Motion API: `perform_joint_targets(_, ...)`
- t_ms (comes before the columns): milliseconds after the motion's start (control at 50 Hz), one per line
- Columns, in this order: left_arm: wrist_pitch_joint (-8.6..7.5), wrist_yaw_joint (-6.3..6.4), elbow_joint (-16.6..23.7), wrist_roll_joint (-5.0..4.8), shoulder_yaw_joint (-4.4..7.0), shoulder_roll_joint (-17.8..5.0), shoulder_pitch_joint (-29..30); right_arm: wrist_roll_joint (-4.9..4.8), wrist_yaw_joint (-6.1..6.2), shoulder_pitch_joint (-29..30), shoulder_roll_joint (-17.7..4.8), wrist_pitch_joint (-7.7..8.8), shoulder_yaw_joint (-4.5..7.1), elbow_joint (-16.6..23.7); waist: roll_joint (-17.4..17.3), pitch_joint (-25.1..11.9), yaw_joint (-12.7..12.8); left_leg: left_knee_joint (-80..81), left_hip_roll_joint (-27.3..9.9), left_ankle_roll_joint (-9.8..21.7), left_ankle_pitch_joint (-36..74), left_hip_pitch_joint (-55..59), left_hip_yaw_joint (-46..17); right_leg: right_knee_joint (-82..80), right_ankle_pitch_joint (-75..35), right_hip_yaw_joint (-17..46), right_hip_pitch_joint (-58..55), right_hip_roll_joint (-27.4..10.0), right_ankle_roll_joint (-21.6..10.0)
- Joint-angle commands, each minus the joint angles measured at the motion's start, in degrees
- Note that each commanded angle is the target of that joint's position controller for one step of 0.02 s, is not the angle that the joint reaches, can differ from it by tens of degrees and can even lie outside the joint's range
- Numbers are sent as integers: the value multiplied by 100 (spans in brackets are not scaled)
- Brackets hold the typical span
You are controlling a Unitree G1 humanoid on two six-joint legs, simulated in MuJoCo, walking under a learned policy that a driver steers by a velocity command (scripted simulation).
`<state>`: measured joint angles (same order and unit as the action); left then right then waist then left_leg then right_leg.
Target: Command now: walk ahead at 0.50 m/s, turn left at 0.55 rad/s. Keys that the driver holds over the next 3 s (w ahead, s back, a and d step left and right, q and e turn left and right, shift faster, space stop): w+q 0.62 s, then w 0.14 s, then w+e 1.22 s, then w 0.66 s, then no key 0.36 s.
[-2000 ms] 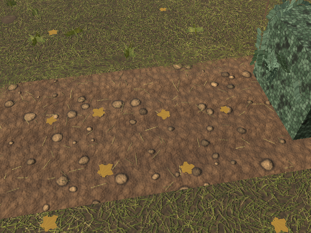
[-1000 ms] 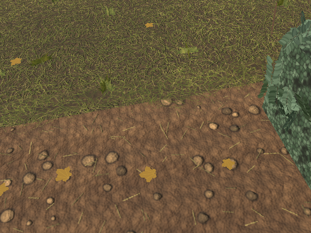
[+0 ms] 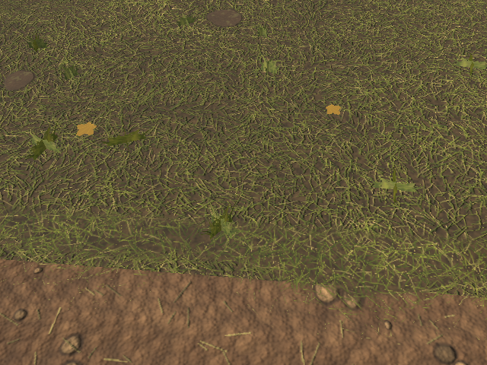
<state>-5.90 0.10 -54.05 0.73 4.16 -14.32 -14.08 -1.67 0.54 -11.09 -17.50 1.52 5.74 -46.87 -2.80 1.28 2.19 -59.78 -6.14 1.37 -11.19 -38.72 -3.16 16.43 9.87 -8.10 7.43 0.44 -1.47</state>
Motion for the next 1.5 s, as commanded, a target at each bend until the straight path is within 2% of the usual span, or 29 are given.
perform_joint_targets(20,-89,62,377,-1,167,-833,447,22,-86,-27,-32,16,-20,354,652,23,-191,716,-194,-30,877,-168,-154,-967,-1081,644,-102,-1566,-819)
perform_joint_targets(180,135,94,216,-195,301,-1263,-108,38,-355,1201,-109,-3,-99,960,611,399,124,2195,58,254,488,43,533,-512,-1659,-124,-1100,-1851,-571)
perform_joint_targets(220,208,105,251,-252,352,-1435,-15,52,-366,863,-307,-29,0,973,789,72,-167,2285,431,475,-101,811,883,326,-3557,-338,-1224,-1835,-453)
perform_joint_targets(260,280,122,302,-234,296,-1320,17,10,-277,-872,-872,-55,341,485,528,-858,-1041,2800,962,859,241,3346,988,2701,-4031,-656,-337,-1424,-128)
perform_joint_targets(280,227,102,521,7,129,-802,-140,-18,-148,-1430,-1533,-93,517,365,-692,-1247,-984,3023,-342,1423,60,5077,-1210,4794,-771,-688,1753,-926,219)
perform_joint_targets(300,-13,38,802,-22,-29,-452,-217,14,-189,-1201,-1731,8,455,597,-1300,-2087,-598,4125,-1330,2357,-1024,6096,-4302,6144,2490,606,3378,92,369)
perform_joint_targets(320,-189,-30,921,-263,81,-950,498,64,-247,-1213,-1190,95,285,612,-499,-1787,-937,4458,-1274,2043,-930,5969,-3968,6425,2153,1238,4025,-178,236)
perform_joint_targets(340,-278,-50,991,-334,76,-965,687,77,-247,-1022,-954,165,216,591,-355,-1179,-823,4387,-1080,1821,-516,5352,-3111,6132,1649,1162,4188,-413,83)
perform_joint_targets(360,-300,5,893,-212,80,-920,630,63,-237,-594,-788,195,164,660,122,-822,-547,4369,-816,1615,-3,4493,-2464,5629,1205,1196,3805,-664,65)
perform_joint_targets(400,-168,28,830,-84,159,-1005,457,138,-195,-82,-521,210,58,826,-20,-529,-176,4582,-506,1472,774,3354,-1844,4951,766,1253,3013,-880,131)
perform_joint_targets(500,1,46,1115,22,92,-696,1070,81,-13,-460,-770,261,119,728,65,-224,-260,4814,-217,1439,1423,2813,-1304,3336,-398,1134,3023,-617,480)
perform_joint_targets(640,-110,-134,1518,-108,-3,-634,2069,27,51,-1015,-730,195,109,484,-227,14,-657,4495,-127,1081,625,2876,-1404,1354,-1668,1170,2413,-187,369)
perform_joint_targets(720,-209,-224,1513,-91,33,-811,1851,75,99,-1167,-671,128,89,354,-425,-7,-559,3915,-428,986,1215,3560,-1758,1072,-930,1097,2133,-154,96)
perform_joint_targets(760,-255,-182,1270,-27,163,-1055,918,95,76,-1049,-541,101,30,402,-412,-531,-87,2901,-45,776,2508,3534,-1525,846,-881,933,771,-86,-239)
perform_joint_targets(780,-254,-171,1136,46,228,-1336,-21,171,67,-969,-395,102,-61,528,-18,-1340,335,1454,255,578,1997,2894,-1160,1121,-1040,1697,-665,-841,-637)
perform_joint_targets(800,-173,-194,875,64,375,-1774,-778,24,53,-1833,-44,170,-153,530,1730,-2130,106,-651,1149,63,-479,774,-551,748,132,4203,-2731,-1995,-1649)
perform_joint_targets(820,-150,-262,801,-151,250,-1305,-823,9,51,-1789,-344,234,-151,482,1799,-1921,172,-1294,1082,48,-2179,-134,-794,35,1369,5395,-2821,-2176,-1703)
perform_joint_targets(840,-111,-257,889,-223,144,-984,-413,-10,22,-1115,-694,264,-64,587,1194,-1023,207,-1544,719,73,-1744,-556,-692,-59,1736,4728,-2099,-1994,-1460)
perform_joint_targets(880,-2,-242,1041,-107,57,-834,159,137,18,-313,-622,345,-69,795,509,-152,42,-955,328,75,-1006,-392,-308,-304,826,3662,-623,-1520,-1311)
perform_joint_targets(940,-2,-200,1057,-90,5,-770,174,212,8,-412,-353,375,-86,834,797,-226,-232,-5,139,-34,-727,258,-183,-504,-328,3040,13,-1108,-1292)
perform_joint_targets(1040,73,-23,970,-202,137,-1145,-173,218,-26,520,-62,422,-237,1094,754,-131,-9,2056,354,-314,577,838,25,-596,-776,2357,589,-846,-1172)
perform_joint_targets(1140,217,31,880,-263,152,-1142,-709,95,-114,1161,-263,512,-199,1279,808,-106,174,3049,627,-372,1113,1462,-78,-203,-327,2685,478,-914,-991)
perform_joint_targets(1220,274,59,989,-205,94,-914,-616,124,-64,226,-643,588,-11,1079,876,-498,-459,3582,396,17,657,3195,-147,970,-227,2805,747,-586,-579)
perform_joint_targets(1240,242,39,1136,-119,-32,-544,-532,212,-6,-679,-995,588,88,982,255,-1207,-865,3524,-588,384,312,4509,-1035,2565,389,2293,1435,-213,-343)
perform_joint_targets(1260,159,46,1358,-247,-132,-235,-1153,247,-24,-1106,-1429,468,197,812,-1526,-1839,-623,3993,-1793,1195,-860,5886,-3300,4208,2301,1517,3160,382,-84)
perform_joint_targets(1280,154,66,1281,-330,-21,-783,-1095,190,-59,-1055,-991,445,111,803,-1168,-1440,-687,4267,-1821,1234,-1866,5602,-3836,5104,2321,1633,3871,-28,-19)
perform_joint_targets(1300,185,61,1321,-309,66,-1045,-661,166,-55,-842,-661,446,14,832,-659,-811,-751,4327,-1570,1038,-1668,5048,-3048,5398,1806,1643,4037,-209,-3)
perform_joint_targets(1340,251,44,1385,-216,91,-928,-348,212,-78,-301,-352,433,-94,818,-304,-253,-506,4565,-1101,881,-416,4045,-1851,5189,1089,1511,3761,-502,87)
perform_joint_targets(1500,395,-146,1825,-208,-9,-475,311,213,-37,-166,-629,497,22,491,-97,18,-346,5133,-840,916,1469,3398,167,3651,-501,1265,3435,-755,261)
